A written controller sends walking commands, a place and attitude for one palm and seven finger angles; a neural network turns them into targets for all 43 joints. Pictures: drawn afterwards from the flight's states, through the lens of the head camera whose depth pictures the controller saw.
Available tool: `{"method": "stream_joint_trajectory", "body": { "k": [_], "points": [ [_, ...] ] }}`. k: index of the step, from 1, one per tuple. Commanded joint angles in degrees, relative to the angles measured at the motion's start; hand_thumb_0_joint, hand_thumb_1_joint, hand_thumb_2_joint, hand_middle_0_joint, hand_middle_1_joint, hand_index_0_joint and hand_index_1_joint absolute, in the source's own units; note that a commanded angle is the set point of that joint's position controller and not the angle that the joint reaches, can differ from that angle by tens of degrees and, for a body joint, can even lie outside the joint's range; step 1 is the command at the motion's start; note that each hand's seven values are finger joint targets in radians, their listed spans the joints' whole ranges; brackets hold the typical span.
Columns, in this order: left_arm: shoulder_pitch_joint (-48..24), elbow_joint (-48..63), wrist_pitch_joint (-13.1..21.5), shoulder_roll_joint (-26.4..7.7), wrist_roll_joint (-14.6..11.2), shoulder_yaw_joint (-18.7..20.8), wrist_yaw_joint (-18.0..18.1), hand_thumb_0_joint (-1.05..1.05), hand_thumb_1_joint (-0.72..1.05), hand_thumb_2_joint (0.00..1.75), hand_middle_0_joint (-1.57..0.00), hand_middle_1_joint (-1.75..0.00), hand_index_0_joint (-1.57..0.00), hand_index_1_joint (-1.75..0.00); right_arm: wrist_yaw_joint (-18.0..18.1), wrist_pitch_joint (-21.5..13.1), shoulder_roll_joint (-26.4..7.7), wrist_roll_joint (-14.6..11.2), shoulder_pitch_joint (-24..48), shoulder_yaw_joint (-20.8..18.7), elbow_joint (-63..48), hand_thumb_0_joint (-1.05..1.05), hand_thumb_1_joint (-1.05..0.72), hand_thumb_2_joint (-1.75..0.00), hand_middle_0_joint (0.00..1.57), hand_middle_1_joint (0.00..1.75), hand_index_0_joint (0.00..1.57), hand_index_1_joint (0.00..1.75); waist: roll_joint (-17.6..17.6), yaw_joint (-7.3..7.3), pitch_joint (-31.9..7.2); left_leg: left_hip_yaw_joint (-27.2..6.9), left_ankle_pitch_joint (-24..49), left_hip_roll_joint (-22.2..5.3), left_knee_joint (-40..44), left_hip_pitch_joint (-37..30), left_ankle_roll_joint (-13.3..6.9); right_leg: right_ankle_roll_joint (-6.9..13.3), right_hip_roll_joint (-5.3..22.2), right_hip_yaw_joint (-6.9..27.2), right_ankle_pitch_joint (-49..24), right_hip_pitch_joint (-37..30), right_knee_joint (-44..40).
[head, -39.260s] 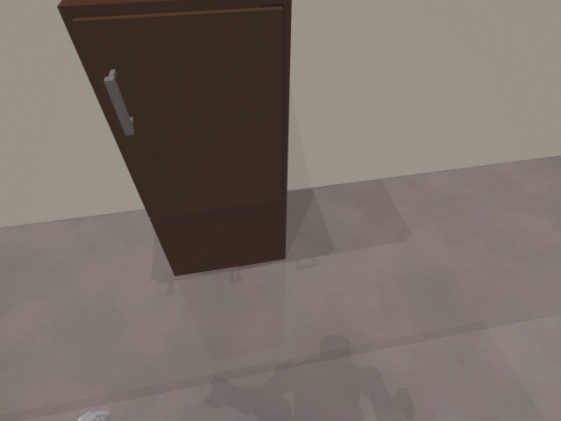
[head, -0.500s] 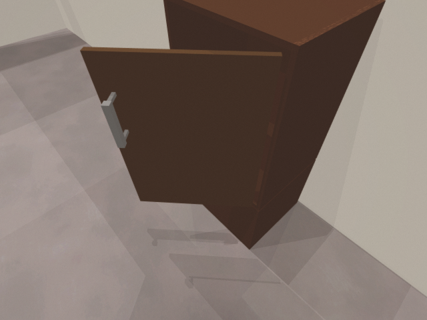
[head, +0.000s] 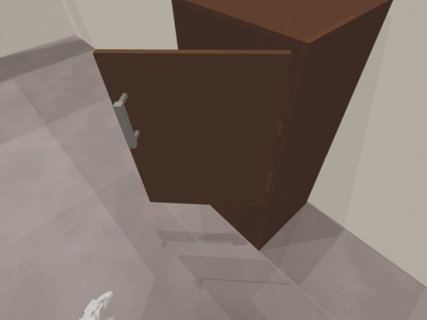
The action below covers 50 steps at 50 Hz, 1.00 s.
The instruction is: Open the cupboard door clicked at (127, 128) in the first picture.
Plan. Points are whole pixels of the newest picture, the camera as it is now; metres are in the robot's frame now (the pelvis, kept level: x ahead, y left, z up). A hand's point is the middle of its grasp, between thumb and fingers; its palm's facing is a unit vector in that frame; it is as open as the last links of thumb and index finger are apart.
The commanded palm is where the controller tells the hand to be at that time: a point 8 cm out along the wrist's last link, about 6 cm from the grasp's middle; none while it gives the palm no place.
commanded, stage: raise the hand with hooked fingers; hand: left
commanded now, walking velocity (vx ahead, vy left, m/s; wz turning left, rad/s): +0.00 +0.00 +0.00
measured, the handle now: (128, 121) +0.56 +0.26 +0.06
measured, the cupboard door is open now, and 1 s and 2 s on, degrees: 44 44 44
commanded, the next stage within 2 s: move the hooked fingers beside the handle in 1.98 s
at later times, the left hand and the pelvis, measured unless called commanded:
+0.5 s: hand (108, 296) +0.17 +0.20 -0.01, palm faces +0.05 -1.00 -0.08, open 9.8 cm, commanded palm +0.15 +0.26 -0.01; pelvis -0.03 +0.01 -0.07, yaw +2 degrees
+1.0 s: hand (83, 254) +0.22 +0.26 +0.02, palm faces +0.04 -1.00 -0.07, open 12.7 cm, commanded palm +0.20 +0.31 +0.03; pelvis -0.02 +0.03 -0.04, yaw +1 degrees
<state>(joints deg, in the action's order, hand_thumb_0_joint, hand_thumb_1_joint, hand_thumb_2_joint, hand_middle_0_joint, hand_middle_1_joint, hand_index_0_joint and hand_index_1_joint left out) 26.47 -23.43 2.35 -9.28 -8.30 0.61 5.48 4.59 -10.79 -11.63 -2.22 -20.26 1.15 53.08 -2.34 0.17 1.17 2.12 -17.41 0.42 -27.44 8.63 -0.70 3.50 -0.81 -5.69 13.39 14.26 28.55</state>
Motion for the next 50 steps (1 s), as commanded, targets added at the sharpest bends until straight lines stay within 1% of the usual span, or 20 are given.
{"method": "stream_joint_trajectory", "body": {
  "k": [1, 2, 3, 4, 5, 6, 7, 9, 12, 14, 16, 17, 20, 23, 28, 32, 35, 42, 45, 50],
  "points": [
    [-9.73, 16.76, 14.92, -0.39, -3.62, 0.83, -4.11, 0.00, 0.74, 0.83, -0.21, -0.40, -0.21, -0.40, -0.19, -9.71, -10.69, 1.02, 9.23, -3.98, -17.12, 0.00, -0.90, -0.90, 0.20, 0.30, 0.20, 0.30, 18.11, -3.51, 1.70, -4.25, -3.12, 0.08, -4.93, 16.25, -1.21, -3.60, 2.45, 2.99, 15.11, 13.97, -0.80],
    [-2.93, 14.12, 18.82, 0.38, -3.82, 2.16, -6.81, 0.00, 0.71, 0.82, -0.21, -0.42, -0.21, -0.42, -1.35, -10.43, -10.21, 1.15, 10.09, -4.48, -19.41, 0.00, -0.90, -0.90, 0.20, 0.30, 0.20, 0.30, 12.33, -0.20, -0.47, -3.42, -2.84, 1.01, -7.67, 18.84, -0.34, -2.72, 2.86, 3.61, 15.16, 14.13, 2.66],
    [2.07, 14.66, 23.02, 1.30, -4.27, 2.34, -9.70, 0.00, 0.69, 0.81, -0.22, -0.43, -0.22, -0.43, -2.42, -10.71, -9.69, 1.85, 10.56, -4.72, -21.61, 0.00, -0.90, -0.90, 0.20, 0.30, 0.20, 0.30, 13.07, 1.55, -5.65, -2.82, -1.30, 1.34, -10.39, 21.03, 0.20, -2.29, 2.71, 3.32, 12.93, 13.52, 6.73],
    [8.26, 12.61, 27.12, 1.76, -5.09, 3.72, -12.98, 0.00, 0.67, 0.80, -0.22, -0.45, -0.22, -0.45, -3.35, -10.56, -9.41, 1.97, 11.49, -5.28, -23.24, 0.00, -0.90, -0.90, 0.20, 0.30, 0.20, 0.30, 15.00, 3.03, -6.79, -2.02, -0.42, 1.47, -13.42, 24.92, 0.74, -1.98, 2.46, 3.44, 9.88, 13.56, 10.33],
    [9.89, 12.74, 31.49, 1.69, -5.92, 4.40, -16.63, 0.00, 0.64, 0.79, -0.22, -0.47, -0.22, -0.47, -4.36, -10.17, -9.51, 2.02, 12.35, -5.68, -24.53, 0.00, -0.90, -0.90, 0.20, 0.30, 0.20, 0.30, 15.46, 3.24, -7.67, -1.64, -0.20, 1.88, -16.64, 28.86, 1.15, -1.85, 2.57, 4.18, 7.12, 13.87, 13.51],
    [8.73, 13.73, 35.58, 0.17, -5.77, 4.88, -20.27, 0.00, 0.62, 0.78, -0.22, -0.48, -0.22, -0.48, -5.29, -9.73, -10.05, 2.15, 13.65, -6.12, -26.35, 0.00, -0.90, -0.90, 0.20, 0.30, 0.20, 0.30, 12.70, 2.62, -7.85, -1.21, -0.57, 2.31, -19.80, 31.34, 1.35, -1.48, 2.89, 5.10, 5.27, 15.48, 16.06],
    [10.54, 10.67, 36.58, -4.09, -5.44, 9.70, -22.25, 0.00, 0.60, 0.77, -0.22, -0.50, -0.22, -0.50, -5.89, -8.66, -10.56, 2.03, 13.39, -6.83, -27.58, 0.00, -0.90, -0.90, 0.20, 0.30, 0.20, 0.30, 9.09, 3.79, -9.00, -0.85, -0.15, 2.78, -21.99, 32.96, 1.27, -0.82, 3.48, 6.94, 3.93, 15.17, 17.76],
    [7.96, 16.85, 33.23, -5.28, -5.87, 9.57, -23.80, 0.00, 0.55, 0.75, -0.22, -0.53, -0.22, -0.53, -5.62, -6.35, -10.60, 0.93, 15.72, -6.40, -31.89, 0.00, -0.90, -0.90, 0.20, 0.30, 0.20, 0.30, 7.93, 4.55, -12.08, 0.80, -1.63, 3.26, -23.17, 36.40, 0.25, -1.22, 3.68, 8.49, 5.77, 15.42, 18.93],
    [-0.12, 30.36, 27.80, -7.65, -6.98, 10.74, -21.02, 0.00, 0.48, 0.72, -0.23, -0.57, -0.23, -0.57, -4.18, -3.82, -9.91, 0.38, 15.25, -5.77, -35.88, 0.00, -0.90, -0.90, 0.20, 0.30, 0.20, 0.30, 2.99, 3.49, -15.68, -0.19, -2.47, 2.58, -23.44, 35.82, -0.26, -1.36, 2.67, 8.88, 9.13, 16.87, 19.67],
    [-2.97, 38.22, 27.60, -7.65, -6.02, 10.93, -17.63, 0.00, 0.43, 0.70, -0.23, -0.60, -0.23, -0.60, -3.53, -3.14, -8.62, 0.62, 12.06, -5.70, -36.16, 0.00, -0.90, -0.90, 0.20, 0.30, 0.20, 0.30, -1.50, 2.08, -18.16, -1.37, -0.24, 1.43, -24.00, 32.94, -0.63, -1.35, 2.07, 7.85, 5.95, 17.78, 20.48],
    [-6.72, 44.41, 29.28, -7.20, -4.69, 9.03, -15.40, 0.00, 0.39, 0.68, -0.24, -0.63, -0.24, -0.63, -2.98, -2.85, -8.25, 0.99, 10.05, -5.03, -35.66, 0.00, -0.90, -0.90, 0.20, 0.30, 0.20, 0.30, -2.49, -0.21, -18.91, -2.75, 2.74, 0.45, -25.05, 30.73, -0.85, -1.45, 1.37, 6.28, 1.12, 19.57, 21.89],
    [-12.13, 47.45, 30.31, -8.14, -4.52, 7.89, -15.55, 0.00, 0.36, 0.67, -0.24, -0.64, -0.24, -0.64, -2.62, -2.88, -8.90, 1.53, 9.31, -4.30, -35.11, 0.00, -0.90, -0.90, 0.20, 0.30, 0.20, 0.30, -0.97, -2.24, -18.46, -3.81, 2.98, 0.04, -26.23, 30.97, -1.09, -1.50, 0.91, 5.99, 0.54, 21.41, 22.95],
    [-11.13, 43.53, 31.06, -7.45, -4.43, 5.80, -18.06, 0.00, 0.29, 0.64, -0.24, -0.69, -0.24, -0.69, -1.92, -4.25, -9.15, 1.15, 8.85, -3.64, -32.90, 0.00, -0.90, -0.90, 0.20, 0.30, 0.20, 0.30, -2.49, -3.68, -17.42, -4.53, 0.68, -0.39, -26.76, 30.98, -0.91, -1.77, 0.88, 5.02, 3.84, 23.90, 22.05],
    [-9.75, 37.28, 26.61, -9.38, -5.93, 7.13, -22.06, 0.00, 0.22, 0.61, -0.25, -0.74, -0.25, -0.74, -1.25, -5.04, -10.00, 0.32, 9.14, -2.97, -32.11, 0.00, -0.90, -0.90, 0.20, 0.30, 0.20, 0.30, -0.94, -3.11, -16.88, -5.24, -2.04, -0.21, -24.84, 31.76, -0.84, -1.90, 0.69, 4.25, 7.13, 22.08, 20.26],
    [-7.50, 35.08, 17.50, -12.45, -8.87, 13.96, -23.25, 0.00, 0.11, 0.56, -0.26, -0.81, -0.26, -0.81, -0.30, -5.15, -9.31, -0.35, 10.63, -2.45, -32.55, 0.00, -0.90, -0.90, 0.20, 0.30, 0.20, 0.30, 1.15, 0.53, -20.49, -5.26, 1.28, 0.17, -20.13, 30.42, -0.57, -2.18, 1.19, 3.34, 4.73, 13.63, 17.79],
    [-7.43, 34.96, 17.64, -13.65, -10.15, 17.59, -20.72, 0.00, 0.01, 0.52, -0.26, -0.87, -0.26, -0.87, -0.37, -5.75, -8.72, 0.18, 10.99, -2.27, -31.54, 0.00, -0.90, -0.90, 0.20, 0.30, 0.20, 0.30, 3.53, 1.72, -17.96, -5.34, 3.70, -0.10, -18.00, 29.99, -0.15, -1.94, 1.12, 2.72, 2.82, 11.35, 16.85],
    [-9.17, 33.47, 19.70, -13.12, -9.50, 17.12, -20.52, 0.00, -0.06, 0.49, -0.27, -0.92, -0.27, -0.92, -0.53, -6.44, -9.16, 0.15, 9.46, -2.43, -30.54, 0.00, -0.90, -0.90, 0.20, 0.30, 0.20, 0.30, 2.34, 0.69, -15.90, -4.70, 2.69, -0.13, -17.04, 29.46, -0.09, -2.14, 1.42, 2.88, 3.84, 12.60, 15.87],
    [-15.74, 30.53, 20.16, -16.84, -10.55, 19.13, -23.80, 0.00, -0.22, 0.42, -0.28, -1.02, -0.28, -1.02, 0.03, -7.77, -11.21, -0.31, 7.90, -2.58, -29.58, 0.00, -0.90, -0.90, 0.20, 0.30, 0.20, 0.30, 1.33, -0.15, -14.84, -4.71, 1.85, -0.06, -15.18, 26.60, -0.21, -1.93, 1.40, 3.51, 4.92, 11.38, 13.33],
    [-18.90, 31.33, 19.88, -18.11, -10.67, 19.89, -24.59, 0.00, -0.29, 0.39, -0.29, -1.07, -0.29, -1.07, 0.37, -8.10, -11.41, -0.47, 7.74, -2.44, -29.12, 0.00, -0.90, -0.90, 0.20, 0.30, 0.20, 0.30, -2.71, 0.13, -15.72, -4.77, 3.66, -0.22, -13.93, 23.34, -0.05, -1.84, 1.42, 3.01, 2.54, 10.48, 12.93],
    [-22.32, 26.42, 17.76, -19.76, -11.47, 22.04, -25.86, 0.00, -0.41, 0.34, -0.29, -1.14, -0.29, -1.14, 0.62, -7.67, -11.87, -0.44, 7.39, -2.07, -28.35, 0.00, -0.90, -0.90, 0.20, 0.30, 0.20, 0.30, -1.19, 0.15, -14.62, -5.00, 6.74, -0.28, -12.53, 21.21, 0.19, -1.80, 1.04, 2.55, -1.84, 8.50, 11.97]
  ]
}}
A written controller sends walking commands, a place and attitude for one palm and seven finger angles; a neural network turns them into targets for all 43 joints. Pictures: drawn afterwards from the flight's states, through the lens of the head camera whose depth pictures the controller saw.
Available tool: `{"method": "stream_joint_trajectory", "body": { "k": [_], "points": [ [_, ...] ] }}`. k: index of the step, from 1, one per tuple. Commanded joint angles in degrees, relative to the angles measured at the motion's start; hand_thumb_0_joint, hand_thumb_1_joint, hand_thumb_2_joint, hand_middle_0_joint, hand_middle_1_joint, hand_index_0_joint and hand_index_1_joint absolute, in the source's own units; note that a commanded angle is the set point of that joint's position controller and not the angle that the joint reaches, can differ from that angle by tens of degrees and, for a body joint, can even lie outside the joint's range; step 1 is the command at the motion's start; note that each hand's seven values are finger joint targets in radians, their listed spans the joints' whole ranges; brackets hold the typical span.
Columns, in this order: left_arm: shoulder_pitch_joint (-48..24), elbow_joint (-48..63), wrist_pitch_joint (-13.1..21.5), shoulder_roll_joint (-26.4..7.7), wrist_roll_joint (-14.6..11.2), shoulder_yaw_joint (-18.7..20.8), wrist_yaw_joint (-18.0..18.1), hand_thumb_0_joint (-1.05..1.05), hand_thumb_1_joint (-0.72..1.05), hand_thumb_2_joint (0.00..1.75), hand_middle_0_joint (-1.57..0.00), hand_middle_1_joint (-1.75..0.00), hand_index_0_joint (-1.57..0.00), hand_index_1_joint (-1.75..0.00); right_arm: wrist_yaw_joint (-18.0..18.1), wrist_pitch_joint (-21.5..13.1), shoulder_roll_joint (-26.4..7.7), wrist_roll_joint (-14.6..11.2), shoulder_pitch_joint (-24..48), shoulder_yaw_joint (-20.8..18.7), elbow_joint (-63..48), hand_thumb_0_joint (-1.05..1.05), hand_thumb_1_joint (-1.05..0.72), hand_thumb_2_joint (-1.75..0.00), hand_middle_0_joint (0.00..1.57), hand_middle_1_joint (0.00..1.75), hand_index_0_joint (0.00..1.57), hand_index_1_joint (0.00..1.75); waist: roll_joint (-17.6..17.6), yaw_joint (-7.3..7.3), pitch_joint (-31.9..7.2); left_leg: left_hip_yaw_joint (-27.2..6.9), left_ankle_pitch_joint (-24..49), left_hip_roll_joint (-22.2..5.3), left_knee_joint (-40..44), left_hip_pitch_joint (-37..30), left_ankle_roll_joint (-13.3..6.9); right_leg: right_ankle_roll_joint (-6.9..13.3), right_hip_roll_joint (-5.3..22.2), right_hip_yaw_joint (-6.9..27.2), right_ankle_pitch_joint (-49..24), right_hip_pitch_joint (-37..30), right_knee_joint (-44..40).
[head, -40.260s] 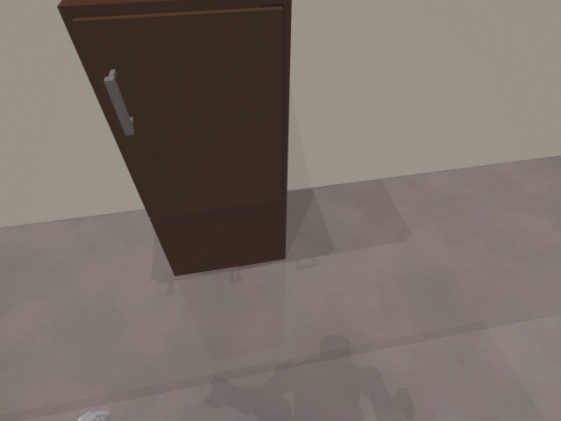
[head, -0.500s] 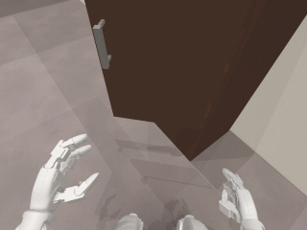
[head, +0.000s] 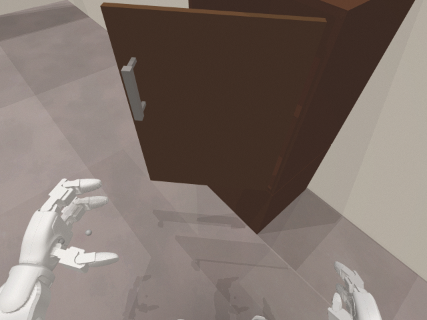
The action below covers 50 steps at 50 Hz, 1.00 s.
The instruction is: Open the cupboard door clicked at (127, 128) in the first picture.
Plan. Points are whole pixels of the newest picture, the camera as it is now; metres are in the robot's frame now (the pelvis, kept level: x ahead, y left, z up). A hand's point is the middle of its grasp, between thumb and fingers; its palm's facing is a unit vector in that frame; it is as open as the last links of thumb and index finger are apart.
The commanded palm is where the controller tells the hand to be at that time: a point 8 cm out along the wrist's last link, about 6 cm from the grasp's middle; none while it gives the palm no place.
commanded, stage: raise the hand with hooked fingers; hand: left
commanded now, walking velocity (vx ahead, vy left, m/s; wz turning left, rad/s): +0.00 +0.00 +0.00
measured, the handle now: (136, 90) +0.58 +0.22 +0.10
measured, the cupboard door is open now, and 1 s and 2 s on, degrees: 44 44 44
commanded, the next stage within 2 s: move the hooked fingers beside the handle in 0.98 s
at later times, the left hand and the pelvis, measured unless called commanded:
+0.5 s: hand (54, 183) +0.30 +0.28 +0.12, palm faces +0.04 -1.00 -0.05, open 13.9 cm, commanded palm +0.27 +0.32 +0.12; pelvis +0.01 +0.00 +0.02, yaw +0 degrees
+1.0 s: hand (59, 185) +0.29 +0.27 +0.12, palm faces +0.04 -1.00 -0.05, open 14.0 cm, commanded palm +0.27 +0.32 +0.12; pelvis +0.00 +0.00 +0.02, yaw +0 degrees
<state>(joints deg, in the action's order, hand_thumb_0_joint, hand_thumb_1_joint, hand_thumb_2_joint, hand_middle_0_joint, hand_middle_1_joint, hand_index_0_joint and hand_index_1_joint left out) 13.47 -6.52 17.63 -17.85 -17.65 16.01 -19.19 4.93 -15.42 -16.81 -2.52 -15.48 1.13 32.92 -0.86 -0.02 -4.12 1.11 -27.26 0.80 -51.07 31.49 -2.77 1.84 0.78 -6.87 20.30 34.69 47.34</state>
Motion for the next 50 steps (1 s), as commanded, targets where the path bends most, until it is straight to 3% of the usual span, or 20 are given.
{"method": "stream_joint_trajectory", "body": {
  "k": [1, 4, 9, 11, 13, 15, 17, 20, 23, 27, 32, 35, 37, 41, 45, 50],
  "points": [
    [-10.42, 9.52, 2.11, -12.12, -2.23, 7.32, -1.57, 0.00, -0.43, 0.33, -0.29, -1.15, -0.29, -1.15, 0.36, -2.99, -6.73, -0.16, 2.79, -2.09, -8.17, 0.00, -0.90, -0.90, 0.20, 0.30, 0.20, 0.30, -3.81, 0.43, -10.04, -3.75, 17.18, -0.55, 11.15, -2.32, 2.20, -0.15, -0.38, 4.00, -9.65, -12.62, -7.15],
    [-13.22, 7.83, 0.47, -12.98, -2.40, 7.81, -3.23, 0.00, -0.50, 0.30, -0.30, -1.20, -0.30, -1.20, 0.38, -2.61, -6.78, -0.12, 2.69, -1.73, -8.09, 0.00, -0.90, -0.90, 0.20, 0.30, 0.20, 0.30, -4.90, 0.57, -10.60, -3.92, 21.02, -0.76, 11.98, -4.84, 2.55, 0.10, -0.70, 3.65, -13.25, -13.98, -7.48],
    [-19.14, 3.42, -1.75, -15.06, -3.07, 9.42, -5.42, 0.00, -0.50, 0.30, -0.30, -1.20, -0.30, -1.20, 0.64, -2.08, -7.20, -0.17, 2.64, -1.36, -7.56, 0.00, -0.90, -0.90, 0.20, 0.30, 0.20, 0.30, -2.35, 0.28, -9.40, -4.26, 21.21, -0.89, 13.33, -5.82, 2.56, 0.05, -1.04, 3.48, -13.94, -14.71, -8.86],
    [-21.63, 2.12, -2.33, -15.85, -3.04, 9.85, -6.08, 0.00, -0.50, 0.30, -0.30, -1.20, -0.30, -1.20, 0.82, -1.96, -7.19, -0.24, 2.91, -1.16, -7.42, 0.00, -0.90, -0.90, 0.20, 0.30, 0.20, 0.30, -2.66, 0.32, -9.26, -4.53, 20.97, -0.92, 14.08, -6.47, 2.67, 0.15, -0.99, 3.37, -13.39, -14.84, -9.38],
    [-25.05, 2.68, -2.54, -17.60, -2.94, 10.65, -6.77, 0.00, -0.50, 0.30, -0.30, -1.20, -0.30, -1.20, 0.86, -1.74, -7.03, -0.20, 3.01, -0.97, -7.34, 0.00, -0.90, -0.90, 0.20, 0.30, 0.20, 0.30, -5.22, 0.37, -10.52, -4.46, 22.58, -0.86, 14.41, -8.48, 2.81, 0.43, -1.03, 3.55, -14.47, -15.82, -9.74],
    [-25.64, 0.51, -2.93, -18.27, -2.98, 11.52, -7.16, 0.00, -0.50, 0.30, -0.30, -1.20, -0.30, -1.20, 1.01, -1.70, -7.12, -0.12, 2.75, -0.95, -7.19, 0.00, -0.90, -0.90, 0.20, 0.30, 0.20, 0.30, -2.90, 0.45, -10.60, -4.67, 22.87, -1.00, 14.93, -8.59, 2.78, 0.27, -1.07, 3.39, -14.69, -16.26, -10.23],
    [-27.71, -1.33, -3.34, -19.58, -3.12, 12.26, -7.94, 0.00, -0.50, 0.30, -0.30, -1.20, -0.30, -1.20, 1.13, -1.50, -7.40, -0.05, 2.72, -0.75, -7.00, 0.00, -0.90, -0.90, 0.20, 0.30, 0.20, 0.30, -2.91, 0.65, -10.35, -4.71, 22.44, -0.95, 15.25, -8.67, 2.83, 0.48, -1.22, 3.56, -14.27, -16.65, -10.55],
    [-30.72, -2.81, -3.72, -20.72, -3.21, 13.10, -8.72, 0.00, -0.50, 0.30, -0.30, -1.20, -0.30, -1.20, 1.38, -1.36, -7.42, -0.23, 2.75, -0.79, -6.74, 0.00, -0.90, -0.90, 0.20, 0.30, 0.20, 0.30, -3.43, 0.54, -10.42, -4.74, 22.59, -0.97, 16.22, -9.59, 2.80, 0.40, -1.05, 3.48, -14.18, -16.78, -11.34],
    [-33.50, -3.48, -3.96, -23.24, -2.98, 14.53, -9.42, 0.00, -0.50, 0.30, -0.30, -1.20, -0.30, -1.20, 1.38, -1.25, -7.53, -0.11, 2.39, -0.69, -6.48, 0.00, -0.90, -0.90, 0.20, 0.30, 0.20, 0.30, -6.28, 0.95, -11.88, -4.69, 25.08, -0.99, 16.73, -11.55, 3.11, 0.65, -0.99, 3.68, -15.69, -17.92, -11.75],
    [-29.45, -9.69, -5.30, -20.02, -3.79, 13.05, -10.94, 0.00, -0.50, 0.30, -0.30, -1.20, -0.30, -1.20, 1.09, -1.01, -7.98, -0.21, 1.56, -1.04, -6.60, 0.00, -0.90, -0.90, 0.20, 0.30, 0.20, 0.30, -1.01, 1.14, -9.63, -4.31, 25.52, -0.95, 16.93, -9.95, 2.84, 0.46, -1.02, 3.43, -16.74, -17.80, -12.28],
    [-30.59, -7.55, -4.84, -22.13, -3.54, 14.53, -10.72, 0.00, -0.50, 0.30, -0.30, -1.20, -0.30, -1.20, 0.40, -0.63, -8.17, 0.00, 1.67, -1.47, -7.31, 0.00, -0.90, -0.90, 0.20, 0.30, 0.20, 0.30, -2.05, 1.44, -10.04, -3.86, 23.95, -0.77, 16.95, -9.64, 2.60, 0.62, -0.86, 4.02, -15.81, -17.68, -12.43],
    [-32.08, -4.30, -3.14, -22.91, -3.28, 15.32, -9.60, 0.00, -0.50, 0.30, -0.30, -1.20, -0.30, -1.20, 0.45, -0.65, -7.79, 0.05, 1.67, -1.56, -7.28, 0.00, -0.90, -0.90, 0.20, 0.30, 0.20, 0.30, -4.39, 1.40, -12.11, -3.81, 23.36, -0.67, 17.28, -10.49, 2.64, 0.59, -0.80, 4.20, -14.97, -18.34, -12.47],
    [-32.28, -4.36, -2.47, -23.60, -3.18, 15.93, -8.85, 0.00, -0.50, 0.30, -0.30, -1.20, -0.30, -1.20, 0.61, -0.59, -7.88, 0.27, 1.52, -1.47, -7.09, 0.00, -0.90, -0.90, 0.20, 0.30, 0.20, 0.30, -2.87, 1.20, -11.63, -3.79, 23.10, -0.82, 17.19, -10.27, 2.46, 0.59, -0.92, 4.37, -14.97, -18.42, -12.49],
    [-33.25, -5.06, -2.24, -22.03, -2.70, 14.33, -8.81, 0.00, -0.50, 0.30, -0.30, -1.20, -0.30, -1.20, 1.11, -0.78, -7.58, -0.06, 2.04, -1.36, -6.63, 0.00, -0.90, -0.90, 0.20, 0.30, 0.20, 0.30, -5.98, 0.72, -10.07, -3.67, 20.28, -0.68, 17.91, -10.51, 2.32, 0.57, -0.70, 4.48, -12.59, -17.21, -13.20],
    [-32.91, -5.17, -2.31, -22.09, -2.56, 14.08, -9.19, 0.00, -0.50, 0.30, -0.30, -1.20, -0.30, -1.20, 1.37, -0.96, -7.60, -0.09, 2.02, -1.23, -6.48, 0.00, -0.90, -0.90, 0.20, 0.30, 0.20, 0.30, -4.72, 0.70, -10.96, -3.96, 21.27, -0.77, 18.04, -10.95, 2.24, 0.48, -0.72, 4.31, -13.63, -18.12, -13.22],
    [-32.66, -7.93, -2.98, -21.05, -3.24, 13.64, -9.92, 0.00, -0.50, 0.30, -0.30, -1.20, -0.30, -1.20, 1.58, -1.03, -7.68, -0.29, 2.38, -1.09, -6.22, 0.00, -0.90, -0.90, 0.20, 0.30, 0.20, 0.30, -2.61, 0.48, -8.71, -3.58, 19.44, -0.65, 18.03, -9.56, 1.97, 0.24, -0.71, 4.55, -13.04, -17.41, -13.77]
  ]
}}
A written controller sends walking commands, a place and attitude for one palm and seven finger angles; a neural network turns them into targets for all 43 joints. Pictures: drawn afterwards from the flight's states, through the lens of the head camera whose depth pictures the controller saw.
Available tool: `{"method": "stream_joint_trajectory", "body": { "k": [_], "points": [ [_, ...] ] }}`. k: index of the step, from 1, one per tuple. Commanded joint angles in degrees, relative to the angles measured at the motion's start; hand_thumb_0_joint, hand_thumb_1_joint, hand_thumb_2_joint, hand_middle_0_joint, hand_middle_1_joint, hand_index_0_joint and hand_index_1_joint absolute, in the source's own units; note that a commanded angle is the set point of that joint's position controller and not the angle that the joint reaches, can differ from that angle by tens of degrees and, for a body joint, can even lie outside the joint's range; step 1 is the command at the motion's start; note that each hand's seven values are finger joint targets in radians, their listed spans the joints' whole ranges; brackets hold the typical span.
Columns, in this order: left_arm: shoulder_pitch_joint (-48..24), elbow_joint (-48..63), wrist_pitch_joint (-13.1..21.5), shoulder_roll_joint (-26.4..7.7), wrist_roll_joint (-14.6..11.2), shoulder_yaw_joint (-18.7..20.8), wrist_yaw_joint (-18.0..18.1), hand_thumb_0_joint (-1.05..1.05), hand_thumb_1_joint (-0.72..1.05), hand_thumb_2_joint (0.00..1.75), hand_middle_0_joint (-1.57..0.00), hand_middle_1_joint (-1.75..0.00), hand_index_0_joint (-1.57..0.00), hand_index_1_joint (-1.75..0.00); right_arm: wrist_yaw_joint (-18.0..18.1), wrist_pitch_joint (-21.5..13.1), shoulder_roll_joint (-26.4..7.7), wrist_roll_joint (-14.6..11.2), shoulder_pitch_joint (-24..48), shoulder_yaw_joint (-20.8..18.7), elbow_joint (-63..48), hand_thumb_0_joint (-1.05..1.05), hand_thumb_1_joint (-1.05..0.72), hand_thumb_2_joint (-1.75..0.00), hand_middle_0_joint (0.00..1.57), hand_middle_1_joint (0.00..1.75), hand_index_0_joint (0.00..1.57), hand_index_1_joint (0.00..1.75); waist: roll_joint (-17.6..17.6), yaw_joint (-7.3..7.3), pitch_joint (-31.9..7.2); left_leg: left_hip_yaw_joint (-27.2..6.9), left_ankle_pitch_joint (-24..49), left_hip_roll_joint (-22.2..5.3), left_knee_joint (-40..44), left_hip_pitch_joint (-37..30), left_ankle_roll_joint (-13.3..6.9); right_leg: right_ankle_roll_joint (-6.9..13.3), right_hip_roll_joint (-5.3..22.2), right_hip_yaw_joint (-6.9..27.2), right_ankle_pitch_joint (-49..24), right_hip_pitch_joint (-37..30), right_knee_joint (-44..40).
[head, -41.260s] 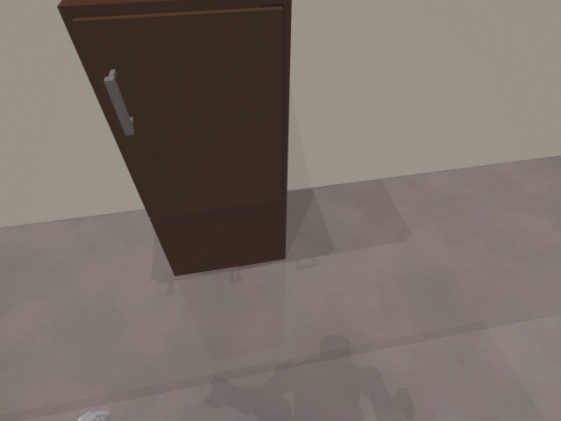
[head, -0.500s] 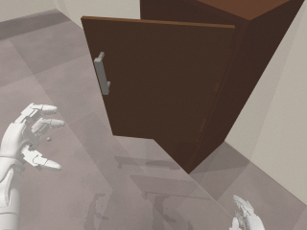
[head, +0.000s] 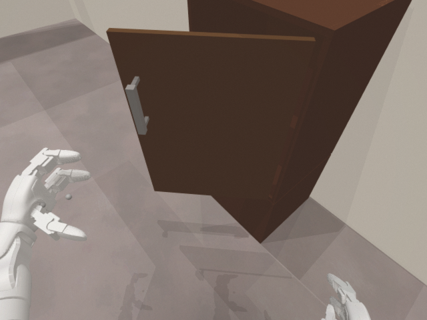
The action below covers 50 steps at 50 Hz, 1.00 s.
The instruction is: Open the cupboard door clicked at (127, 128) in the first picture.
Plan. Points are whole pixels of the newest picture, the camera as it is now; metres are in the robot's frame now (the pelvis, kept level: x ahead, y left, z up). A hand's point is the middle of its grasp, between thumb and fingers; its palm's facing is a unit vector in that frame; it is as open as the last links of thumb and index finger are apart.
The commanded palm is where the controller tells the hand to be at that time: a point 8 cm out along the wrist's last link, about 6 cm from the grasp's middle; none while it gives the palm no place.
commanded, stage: move the hooked fingers beside the handle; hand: left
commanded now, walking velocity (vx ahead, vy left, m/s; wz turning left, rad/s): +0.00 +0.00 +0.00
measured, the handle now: (139, 106) +0.57 +0.23 +0.07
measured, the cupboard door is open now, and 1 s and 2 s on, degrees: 44 44 44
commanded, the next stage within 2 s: none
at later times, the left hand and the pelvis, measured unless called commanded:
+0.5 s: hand (85, 169) +0.35 +0.27 +0.10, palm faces +0.02 -1.00 -0.03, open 14.0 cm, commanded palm +0.33 +0.32 +0.09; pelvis -0.01 -0.01 -0.01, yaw +0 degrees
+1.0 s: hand (95, 142) +0.43 +0.28 +0.09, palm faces +0.00 -1.00 -0.01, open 14.0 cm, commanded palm +0.41 +0.33 +0.08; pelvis +0.00 +0.00 -0.01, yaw -2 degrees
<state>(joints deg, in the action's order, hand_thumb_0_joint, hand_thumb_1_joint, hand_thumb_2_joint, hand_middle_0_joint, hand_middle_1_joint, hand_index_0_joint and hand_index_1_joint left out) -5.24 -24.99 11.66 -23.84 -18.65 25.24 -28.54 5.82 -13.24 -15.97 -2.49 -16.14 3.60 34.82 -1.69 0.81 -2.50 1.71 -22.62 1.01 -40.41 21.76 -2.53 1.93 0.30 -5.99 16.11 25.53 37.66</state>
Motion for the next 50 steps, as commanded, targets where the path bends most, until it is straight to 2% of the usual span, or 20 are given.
{"method": "stream_joint_trajectory", "body": {
  "k": [1, 3, 4, 6, 7, 10, 12, 16, 17, 18, 22, 24, 27, 31, 34, 38, 42, 44, 48, 50],
  "points": [
    [-14.28, 10.32, 2.85, -15.05, -2.23, 4.31, -0.57, 0.00, -0.50, 0.30, -0.30, -1.20, -0.30, -1.20, 0.68, -3.22, -8.50, -0.35, 3.00, -3.59, -8.15, 0.00, -0.90, -0.90, 0.20, 0.30, 0.20, 0.30, -1.48, -0.46, -10.27, -4.32, 14.25, -0.87, 7.50, 0.15, 1.76, 0.14, -0.19, 3.55, -8.28, -7.88, -4.14],
    [-15.11, 9.92, 2.58, -14.88, -2.03, 3.68, -0.72, 0.00, -0.50, 0.30, -0.30, -1.20, -0.30, -1.20, 0.65, -3.11, -8.48, -0.39, 3.21, -3.38, -8.21, 0.00, -0.90, -0.90, 0.20, 0.30, 0.20, 0.30, -2.03, -0.51, -9.92, -4.18, 13.40, -0.76, 7.52, 0.49, 1.69, 0.24, -0.08, 3.83, -7.53, -8.01, -4.22],
    [-14.68, 9.14, 2.40, -15.11, -2.05, 4.04, -0.70, 0.00, -0.50, 0.30, -0.30, -1.20, -0.30, -1.20, 0.69, -3.08, -8.49, -0.39, 3.25, -3.44, -8.30, 0.00, -0.90, -0.90, 0.20, 0.30, 0.20, 0.30, -0.39, -0.45, -9.93, -4.10, 12.45, -0.75, 7.42, 1.08, 1.51, 0.07, -0.06, 4.06, -6.77, -8.09, -4.47],
    [-20.75, 9.25, 3.02, -15.89, -1.54, 3.38, -0.54, 0.00, -0.50, 0.30, -0.30, -1.20, -0.30, -1.20, 1.04, -2.95, -8.56, -0.40, 3.20, -3.33, -7.74, 0.00, -0.90, -0.90, 0.20, 0.30, 0.20, 0.30, -1.96, -1.52, -10.36, -3.98, 11.02, -0.63, 7.07, 1.22, 1.44, -0.12, 0.16, 4.57, -5.50, -7.31, -4.55],
    [-21.68, 8.75, 3.32, -18.17, -1.33, 5.05, -0.31, 0.00, -0.50, 0.30, -0.30, -1.20, -0.30, -1.20, 1.15, -2.80, -8.76, -0.30, 2.82, -3.41, -7.52, 0.00, -0.90, -0.90, 0.20, 0.30, 0.20, 0.30, -1.63, -1.30, -10.46, -3.84, 10.95, -0.76, 6.75, 1.47, 1.42, 0.05, 0.14, 4.90, -5.17, -7.72, -4.47],
    [-27.04, 5.81, 4.25, -16.69, -0.60, 2.61, -0.39, 0.00, -0.50, 0.30, -0.30, -1.20, -0.30, -1.20, 1.50, -2.72, -8.62, -0.42, 2.38, -3.28, -6.86, 0.00, -0.90, -0.90, 0.20, 0.30, 0.20, 0.30, -2.51, -2.41, -11.10, -3.87, 10.12, -0.60, 6.55, 1.24, 1.32, -0.06, 0.23, 5.00, -4.57, -6.56, -4.36],
    [-28.77, 2.06, 4.53, -19.76, -0.21, 4.42, -0.55, 0.00, -0.50, 0.30, -0.30, -1.20, -0.30, -1.20, 1.63, -2.27, -9.17, -0.29, 1.22, -3.32, -5.98, 0.00, -0.90, -0.90, 0.20, 0.30, 0.20, 0.30, -0.54, -2.56, -11.54, -3.77, 10.55, -0.71, 5.81, 2.48, 1.20, -0.07, 0.27, 5.41, -5.19, -7.23, -4.09],
    [-30.06, -2.27, 5.02, -21.34, 0.52, 5.25, -1.55, 0.00, -0.50, 0.30, -0.30, -1.20, -0.30, -1.20, 1.24, -1.74, -9.31, -0.15, 0.38, -3.40, -6.03, 0.00, -0.90, -0.90, 0.20, 0.30, 0.20, 0.30, -3.59, -1.70, -14.72, -3.29, 13.20, -0.36, 5.12, 3.43, 1.31, 0.17, 0.65, 5.78, -8.69, -9.02, -2.92],
    [-29.02, -3.45, 4.94, -22.99, 0.38, 6.66, -1.75, 0.00, -0.50, 0.30, -0.30, -1.20, -0.30, -1.20, 0.99, -1.38, -9.60, -0.05, -0.23, -3.54, -6.36, 0.00, -0.90, -0.90, 0.20, 0.30, 0.20, 0.30, -2.03, -1.27, -15.54, -3.30, 14.48, -0.47, 4.64, 3.80, 1.24, 0.22, 0.43, 5.76, -10.20, -9.95, -2.32],
    [-29.80, -4.21, 4.88, -21.37, 0.48, 4.97, -2.20, 0.00, -0.50, 0.30, -0.30, -1.20, -0.30, -1.20, 0.79, -1.17, -9.38, -0.12, -0.09, -3.31, -6.59, 0.00, -0.90, -0.90, 0.20, 0.30, 0.20, 0.30, -2.40, -1.65, -15.17, -3.16, 14.44, -0.39, 4.78, 4.28, 1.25, 0.14, 0.41, 5.76, -10.68, -9.54, -2.33],
    [-31.69, -8.02, 5.26, -23.86, 0.37, 6.87, -2.37, 0.00, -0.50, 0.30, -0.30, -1.20, -0.30, -1.20, 0.27, -0.20, -10.05, -0.06, -1.62, -3.69, -6.83, 0.00, -0.90, -0.90, 0.20, 0.30, 0.20, 0.30, -1.27, -1.53, -14.69, -2.93, 13.99, -0.50, 4.12, 6.32, 1.16, 0.21, 0.28, 6.17, -10.59, -9.00, -1.99],
    [-35.26, -8.33, 5.79, -23.44, 0.96, 5.51, -2.52, 0.00, -0.50, 0.30, -0.30, -1.20, -0.30, -1.20, 0.14, 0.38, -10.08, -0.19, -2.25, -3.80, -6.66, 0.00, -0.90, -0.90, 0.20, 0.30, 0.20, 0.30, -2.29, -2.40, -15.46, -2.76, 13.56, -0.49, 4.22, 6.39, 1.13, -0.02, 0.25, 6.14, -10.40, -7.96, -1.78],
    [-37.71, -10.88, 6.47, -24.96, 1.20, 5.99, -2.38, 0.00, -0.50, 0.30, -0.30, -1.20, -0.30, -1.20, 0.02, 1.28, -10.61, -0.12, -3.63, -4.04, -6.41, 0.00, -0.90, -0.90, 0.20, 0.30, 0.20, 0.30, -0.03, -2.85, -15.63, -2.72, 12.84, -0.71, 3.72, 7.43, 0.93, -0.05, 0.10, 6.41, -9.74, -7.73, -1.57],
    [-42.19, -13.02, 7.92, -28.13, 2.47, 7.57, -2.35, 0.00, -0.50, 0.30, -0.30, -1.20, -0.30, -1.20, 0.04, 2.26, -10.73, -0.07, -5.15, -4.33, -5.62, 0.00, -0.90, -0.90, 0.20, 0.30, 0.20, 0.30, -3.68, -3.15, -18.65, -2.60, 13.05, -0.54, 3.09, 7.30, 0.83, -0.15, 0.08, 6.99, -9.89, -7.46, -1.16],
    [-45.47, -16.17, 8.29, -27.84, 2.91, 6.26, -2.69, 0.00, -0.50, 0.30, -0.30, -1.20, -0.30, -1.20, -0.06, 3.30, -10.92, -0.02, -6.33, -4.25, -5.13, 0.00, -0.90, -0.90, 0.20, 0.30, 0.20, 0.30, -2.33, -4.06, -18.25, -2.87, 13.29, -0.78, 2.92, 7.96, 0.81, -0.18, -0.21, 6.52, -10.46, -6.42, -0.68],
    [-45.94, -20.14, 8.58, -29.84, 3.08, 7.53, -3.44, 0.00, -0.50, 0.30, -0.30, -1.20, -0.30, -1.20, -0.28, 4.60, -11.23, 0.01, -7.51, -4.29, -5.22, 0.00, -0.90, -0.90, 0.20, 0.30, 0.20, 0.30, -2.44, -3.58, -19.88, -2.59, 14.74, -0.76, 2.32, 8.70, 0.72, -0.12, -0.37, 6.86, -12.50, -7.15, 0.04],
    [-50.19, -23.92, 8.86, -30.41, 3.86, 6.61, -3.62, 0.00, -0.50, 0.30, -0.30, -1.20, -0.30, -1.20, -0.52, 6.00, -11.53, 0.20, -8.55, -4.15, -5.16, 0.00, -0.90, -0.90, 0.20, 0.30, 0.20, 0.30, -0.95, -5.06, -17.83, -2.76, 13.61, -1.07, 1.79, 10.28, 0.51, -0.21, -0.67, 6.57, -11.13, -4.37, 0.24],
    [-51.58, -25.19, 9.25, -33.44, 4.30, 8.59, -3.74, 0.00, -0.50, 0.30, -0.30, -1.20, -0.30, -1.20, -0.56, 6.71, -11.91, 0.22, -9.45, -4.35, -4.95, 0.00, -0.90, -0.90, 0.20, 0.30, 0.20, 0.30, -1.74, -4.93, -20.06, -2.63, 13.62, -0.99, 1.28, 10.92, 0.54, -0.39, -0.57, 7.05, -11.50, -5.16, 0.60],
    [-54.12, -26.39, 9.86, -34.28, 4.92, 8.30, -4.53, 0.00, -0.50, 0.30, -0.30, -1.20, -0.30, -1.20, -0.85, 8.19, -11.92, 0.43, -10.61, -4.43, -4.93, 0.00, -0.90, -0.90, 0.20, 0.30, 0.20, 0.30, -3.45, -5.34, -22.16, -2.97, 16.99, -1.26, 0.32, 9.42, 0.72, -0.20, -1.09, 6.42, -13.90, -3.82, 1.73],
    [-55.21, -25.97, 10.10, -32.88, 5.31, 6.76, -4.72, 0.00, -0.50, 0.30, -0.30, -1.20, -0.30, -1.20, -0.96, 8.78, -11.87, 0.50, -11.02, -4.55, -5.07, 0.00, -0.90, -0.90, 0.20, 0.30, 0.20, 0.30, -4.60, -5.75, -23.10, -3.45, 18.30, -1.37, 0.23, 7.85, 0.86, -0.13, -1.28, 5.80, -13.58, -2.09, 1.97]
  ]
}}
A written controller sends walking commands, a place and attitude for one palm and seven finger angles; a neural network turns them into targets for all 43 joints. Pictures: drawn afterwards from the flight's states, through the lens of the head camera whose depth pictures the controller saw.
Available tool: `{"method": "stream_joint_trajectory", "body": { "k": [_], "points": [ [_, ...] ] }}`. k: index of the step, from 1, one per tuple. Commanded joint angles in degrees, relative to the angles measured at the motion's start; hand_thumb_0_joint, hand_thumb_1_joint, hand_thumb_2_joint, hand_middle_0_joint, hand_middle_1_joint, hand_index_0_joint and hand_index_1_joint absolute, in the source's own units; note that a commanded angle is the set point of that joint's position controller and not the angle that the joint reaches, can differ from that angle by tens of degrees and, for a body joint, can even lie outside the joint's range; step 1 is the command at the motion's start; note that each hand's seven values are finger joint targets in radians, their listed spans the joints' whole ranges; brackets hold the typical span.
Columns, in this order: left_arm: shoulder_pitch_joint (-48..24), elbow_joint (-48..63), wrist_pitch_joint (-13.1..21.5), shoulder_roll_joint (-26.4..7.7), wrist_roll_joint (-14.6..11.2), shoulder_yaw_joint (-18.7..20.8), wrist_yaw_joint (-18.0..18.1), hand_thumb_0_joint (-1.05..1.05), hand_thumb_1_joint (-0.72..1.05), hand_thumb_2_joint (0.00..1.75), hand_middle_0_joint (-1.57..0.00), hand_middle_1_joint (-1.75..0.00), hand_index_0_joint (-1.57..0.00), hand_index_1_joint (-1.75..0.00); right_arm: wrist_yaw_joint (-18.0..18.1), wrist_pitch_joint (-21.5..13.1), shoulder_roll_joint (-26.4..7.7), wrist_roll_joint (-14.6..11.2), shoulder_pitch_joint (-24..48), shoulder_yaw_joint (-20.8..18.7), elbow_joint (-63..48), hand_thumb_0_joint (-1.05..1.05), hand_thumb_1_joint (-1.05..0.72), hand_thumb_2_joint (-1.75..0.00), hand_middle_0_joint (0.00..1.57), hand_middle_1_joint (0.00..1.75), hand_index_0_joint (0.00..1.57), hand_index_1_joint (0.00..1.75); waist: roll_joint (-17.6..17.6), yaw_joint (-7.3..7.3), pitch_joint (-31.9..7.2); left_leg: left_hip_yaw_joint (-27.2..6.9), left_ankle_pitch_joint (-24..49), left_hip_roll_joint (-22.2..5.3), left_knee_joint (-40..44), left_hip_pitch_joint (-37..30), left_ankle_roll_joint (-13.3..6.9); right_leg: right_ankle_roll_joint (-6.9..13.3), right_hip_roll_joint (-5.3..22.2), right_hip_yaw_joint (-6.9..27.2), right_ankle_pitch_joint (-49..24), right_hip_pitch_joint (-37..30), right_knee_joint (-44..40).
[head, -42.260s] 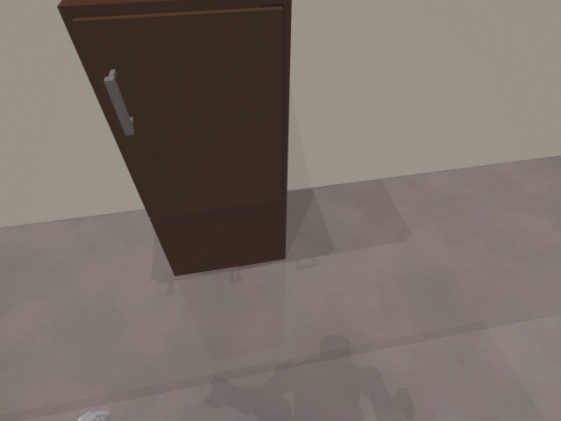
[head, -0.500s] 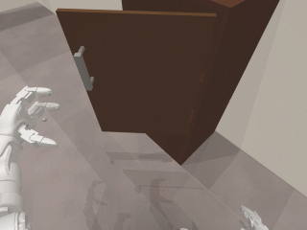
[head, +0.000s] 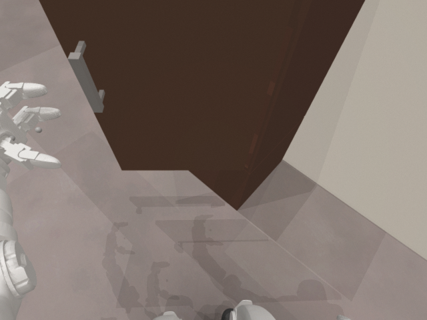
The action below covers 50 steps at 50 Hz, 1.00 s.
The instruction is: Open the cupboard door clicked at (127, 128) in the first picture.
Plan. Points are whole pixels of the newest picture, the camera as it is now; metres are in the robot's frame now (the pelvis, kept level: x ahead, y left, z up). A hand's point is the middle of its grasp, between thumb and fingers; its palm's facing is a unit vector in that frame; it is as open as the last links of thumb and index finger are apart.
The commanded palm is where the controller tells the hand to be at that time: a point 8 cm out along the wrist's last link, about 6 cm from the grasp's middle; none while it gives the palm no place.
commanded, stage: move the hooked fingers beside the handle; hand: left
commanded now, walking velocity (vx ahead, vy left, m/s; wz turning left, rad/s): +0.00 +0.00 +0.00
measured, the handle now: (90, 79) +0.57 +0.25 +0.09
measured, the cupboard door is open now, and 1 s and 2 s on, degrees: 44 44 44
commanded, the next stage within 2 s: slide the fingers in behind the handle in 1.48 s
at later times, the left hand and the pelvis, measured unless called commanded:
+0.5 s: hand (50, 101) +0.48 +0.30 +0.10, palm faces +0.01 -1.00 -0.01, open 14.0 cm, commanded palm +0.47 +0.35 +0.09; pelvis +0.01 +0.02 -0.01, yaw +0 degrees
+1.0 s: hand (54, 93) +0.52 +0.31 +0.09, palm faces +0.02 -1.00 +0.00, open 14.0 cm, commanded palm +0.50 +0.35 +0.09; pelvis +0.02 +0.02 -0.01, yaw -2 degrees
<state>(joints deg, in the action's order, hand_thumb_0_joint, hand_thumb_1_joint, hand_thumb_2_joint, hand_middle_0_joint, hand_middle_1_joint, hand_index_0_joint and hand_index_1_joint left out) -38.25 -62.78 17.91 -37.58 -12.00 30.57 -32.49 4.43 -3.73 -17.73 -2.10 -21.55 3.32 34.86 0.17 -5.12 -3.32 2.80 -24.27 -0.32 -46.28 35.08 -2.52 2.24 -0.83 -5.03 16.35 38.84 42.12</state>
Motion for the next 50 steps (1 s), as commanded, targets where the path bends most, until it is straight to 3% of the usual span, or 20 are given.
{"method": "stream_joint_trajectory", "body": {
  "k": [1, 4, 8, 10, 13, 19, 21, 24, 27, 28, 31, 33, 35, 38, 40, 41, 43, 47, 48, 50],
  "points": [
    [-23.20, 11.22, 3.68, -17.76, -1.30, 0.14, -0.76, 0.00, -0.50, 0.30, -0.30, -1.20, -0.30, -1.20, 0.42, -0.54, -10.01, 0.09, -5.68, -4.23, -4.79, 0.00, -0.90, -0.90, 0.20, 0.30, 0.20, 0.30, -7.84, -0.50, -21.26, -4.53, 20.28, -0.18, 5.90, -6.25, 0.91, -0.44, -0.20, 4.69, -13.40, -13.54, -2.70],
    [-24.83, 10.60, 3.46, -19.83, -1.38, 1.90, -0.34, 0.00, -0.50, 0.30, -0.30, -1.20, -0.30, -1.20, 0.36, 0.53, -10.41, 0.40, -7.01, -4.47, -4.30, 0.00, -0.90, -0.90, 0.20, 0.30, 0.20, 0.30, -6.30, -0.36, -23.38, -5.31, 23.06, -0.46, 5.48, -7.28, 1.27, -0.47, -0.46, 4.19, -14.40, -13.51, -2.18],
    [-26.93, 11.08, 3.51, -19.83, -0.39, 1.34, 0.68, 0.00, -0.50, 0.30, -0.30, -1.20, -0.30, -1.20, 0.03, 1.72, -10.35, 0.72, -7.89, -4.60, -3.90, 0.00, -0.90, -0.90, 0.20, 0.30, 0.20, 0.30, -9.27, -0.66, -23.68, -6.05, 27.54, -0.97, 4.99, -10.17, 2.35, -0.32, -0.73, 3.41, -14.19, -10.41, -1.80],
    [-26.10, 9.32, 3.26, -19.78, -0.07, 1.58, 1.28, 0.00, -0.50, 0.30, -0.30, -1.20, -0.30, -1.20, -0.17, 2.36, -10.42, 0.83, -8.20, -4.56, -4.00, 0.00, -0.90, -0.90, 0.20, 0.30, 0.20, 0.30, -6.89, -0.74, -22.96, -6.27, 27.23, -1.02, 4.94, -9.01, 2.23, -0.40, -0.77, 3.23, -14.15, -10.58, -1.86],
    [-29.65, 9.16, 3.44, -20.15, 0.58, 0.87, 1.82, 0.00, -0.50, 0.30, -0.30, -1.20, -0.30, -1.20, -0.30, 3.20, -10.49, 0.93, -8.79, -4.45, -3.70, 0.00, -0.90, -0.90, 0.20, 0.30, 0.20, 0.30, -9.50, -1.59, -23.35, -6.44, 29.73, -1.26, 4.49, -10.53, 2.68, -0.36, -0.96, 3.13, -14.59, -8.91, -1.62],
    [-35.07, 5.79, 3.73, -19.98, 2.13, -0.87, 2.65, 0.00, -0.50, 0.30, -0.30, -1.20, -0.30, -1.20, -0.32, 4.56, -10.72, 1.28, -10.06, -4.17, -2.79, 0.00, -0.90, -0.90, 0.20, 0.30, 0.20, 0.30, -10.27, -3.57, -22.70, -7.37, 29.39, -1.69, 3.54, -10.96, 3.25, -0.43, -1.17, 2.69, -12.37, -5.10, -1.26],
    [-34.99, 4.71, 3.64, -22.69, 2.51, 1.16, 2.99, 0.00, -0.50, 0.30, -0.30, -1.20, -0.30, -1.20, -0.30, 5.01, -11.11, 1.47, -10.79, -4.18, -2.78, 0.00, -0.90, -0.90, 0.20, 0.30, 0.20, 0.30, -8.60, -3.41, -23.95, -7.39, 29.16, -1.74, 3.23, -9.69, 3.04, -0.49, -1.16, 2.73, -12.96, -6.16, -0.96],
    [-36.27, 5.29, 3.89, -23.10, 2.92, 0.99, 2.56, 0.00, -0.50, 0.30, -0.30, -1.20, -0.30, -1.20, -0.57, 5.84, -11.06, 1.77, -11.76, -4.20, -2.58, 0.00, -0.90, -0.90, 0.20, 0.30, 0.20, 0.30, -12.29, -3.33, -26.98, -7.82, 35.04, -2.09, 2.07, -13.12, 3.99, -0.38, -1.40, 2.62, -14.50, -4.70, -0.32],
    [-36.05, 1.78, 3.01, -23.36, 2.84, 0.88, 2.45, 0.00, -0.50, 0.30, -0.30, -1.20, -0.30, -1.20, -0.61, 6.61, -11.20, 1.72, -12.21, -3.84, -2.97, 0.00, -0.90, -0.90, 0.20, 0.30, 0.20, 0.30, -8.14, -4.12, -23.72, -7.46, 32.56, -1.88, 2.03, -8.49, 3.13, -0.35, -1.64, 2.52, -15.38, -5.83, -0.33],
    [-37.65, 1.68, 2.78, -23.88, 3.45, 0.50, 2.35, 0.00, -0.50, 0.30, -0.30, -1.20, -0.30, -1.20, -0.61, 6.89, -11.32, 1.74, -12.32, -3.76, -2.75, 0.00, -0.90, -0.90, 0.20, 0.30, 0.20, 0.30, -10.20, -4.27, -23.82, -7.59, 32.08, -1.93, 2.10, -8.68, 3.32, -0.42, -1.57, 2.61, -14.61, -5.01, -0.33],
    [-39.67, 1.41, 2.58, -26.80, 4.54, 1.67, 2.92, 0.00, -0.50, 0.30, -0.30, -1.20, -0.30, -1.20, -0.54, 7.45, -11.58, 1.94, -13.12, -3.69, -2.99, 0.00, -0.90, -0.90, 0.20, 0.30, 0.20, 0.30, -9.01, -4.79, -24.53, -7.40, 29.01, -1.72, 1.77, -6.30, 2.64, -0.53, -1.48, 2.84, -14.34, -6.07, -0.25],
    [-40.70, 2.79, 3.13, -27.68, 4.76, 2.24, 2.84, 0.00, -0.50, 0.30, -0.30, -1.20, -0.30, -1.20, -0.58, 7.79, -11.63, 2.17, -14.01, -3.81, -2.91, 0.00, -0.90, -0.90, 0.20, 0.30, 0.20, 0.30, -12.95, -4.66, -27.98, -7.63, 33.47, -2.01, 0.94, -9.77, 3.31, -0.32, -1.67, 2.88, -15.54, -5.03, 0.26],
    [-41.32, 0.74, 2.61, -27.99, 4.89, 2.05, 2.73, 0.00, -0.50, 0.30, -0.30, -1.20, -0.30, -1.20, -0.61, 8.11, -11.69, 2.16, -14.44, -3.69, -2.56, 0.00, -0.90, -0.90, 0.20, 0.30, 0.20, 0.30, -10.23, -5.74, -26.49, -7.43, 31.03, -1.99, 0.55, -7.25, 2.73, -0.59, -1.79, 2.97, -15.38, -5.18, 0.06],
    [-37.71, -0.02, 2.11, -27.78, 4.65, 2.16, 1.66, 0.00, -0.50, 0.30, -0.30, -1.20, -0.30, -1.20, -0.84, 8.40, -11.77, 2.19, -14.67, -3.61, -3.27, 0.00, -0.90, -0.90, 0.20, 0.30, 0.20, 0.30, -12.15, -4.70, -27.38, -6.99, 31.99, -1.91, 0.56, -6.95, 2.63, -0.35, -1.83, 3.04, -16.53, -6.11, 0.37],
    [-36.86, -1.29, 1.32, -28.66, 4.69, 2.50, 1.34, 0.00, -0.50, 0.30, -0.30, -1.20, -0.30, -1.20, -0.94, 8.71, -11.87, 2.07, -14.54, -3.51, -3.60, 0.00, -0.90, -0.90, 0.20, 0.30, 0.20, 0.30, -9.07, -5.20, -25.37, -6.19, 28.45, -1.72, 0.43, -3.51, 1.71, -0.64, -1.88, 3.32, -16.53, -6.89, 0.11],
    [-36.66, -0.87, 1.21, -30.93, 5.03, 3.97, 1.45, 0.00, -0.50, 0.30, -0.30, -1.20, -0.30, -1.20, -0.86, 8.76, -11.94, 2.09, -14.44, -3.57, -4.09, 0.00, -0.90, -0.90, 0.20, 0.30, 0.20, 0.30, -8.86, -4.55, -25.27, -6.25, 27.45, -1.50, 0.56, -1.92, 1.51, -0.57, -1.79, 3.36, -16.43, -8.05, 0.33],
    [-38.23, 2.20, 1.90, -30.46, 4.86, 3.47, 1.39, 0.00, -0.50, 0.30, -0.30, -1.20, -0.30, -1.20, -0.97, 8.96, -11.83, 2.07, -14.66, -3.64, -4.39, 0.00, -0.90, -0.90, 0.20, 0.30, 0.20, 0.30, -13.24, -4.39, -28.07, -6.36, 30.37, -1.67, 0.32, -5.60, 2.18, -0.41, -1.95, 3.34, -16.75, -6.79, 0.64],
    [-38.07, 4.03, 2.81, -30.29, 4.35, 4.46, 1.67, 0.00, -0.50, 0.30, -0.30, -1.20, -0.30, -1.20, -1.22, 9.15, -11.88, 2.37, -15.31, -4.15, -4.30, 0.00, -0.90, -0.90, 0.20, 0.30, 0.20, 0.30, -12.90, -4.81, -29.62, -7.07, 34.75, -2.14, -0.71, -8.13, 2.50, -0.26, -2.37, 2.84, -18.02, -5.70, 1.16],
    [-38.86, 4.56, 2.84, -30.47, 4.30, 4.37, 1.52, 0.00, -0.50, 0.30, -0.30, -1.20, -0.30, -1.20, -1.36, 9.23, -11.88, 2.40, -15.29, -4.04, -3.90, 0.00, -0.90, -0.90, 0.20, 0.30, 0.20, 0.30, -15.04, -4.75, -30.23, -7.21, 35.86, -2.32, -0.76, -9.44, 2.90, -0.36, -2.38, 2.86, -17.89, -5.01, 1.12],
    [-37.09, 4.21, 2.40, -30.30, 4.21, 4.60, 1.35, 0.00, -0.50, 0.30, -0.30, -1.20, -0.30, -1.20, -1.49, 9.33, -11.81, 2.35, -15.29, -4.23, -3.85, 0.00, -0.90, -0.90, 0.20, 0.30, 0.20, 0.30, -12.95, -4.74, -29.62, -6.98, 35.98, -2.28, -1.01, -8.43, 2.46, -0.54, -2.36, 2.93, -18.95, -6.01, 0.96]
  ]
}}
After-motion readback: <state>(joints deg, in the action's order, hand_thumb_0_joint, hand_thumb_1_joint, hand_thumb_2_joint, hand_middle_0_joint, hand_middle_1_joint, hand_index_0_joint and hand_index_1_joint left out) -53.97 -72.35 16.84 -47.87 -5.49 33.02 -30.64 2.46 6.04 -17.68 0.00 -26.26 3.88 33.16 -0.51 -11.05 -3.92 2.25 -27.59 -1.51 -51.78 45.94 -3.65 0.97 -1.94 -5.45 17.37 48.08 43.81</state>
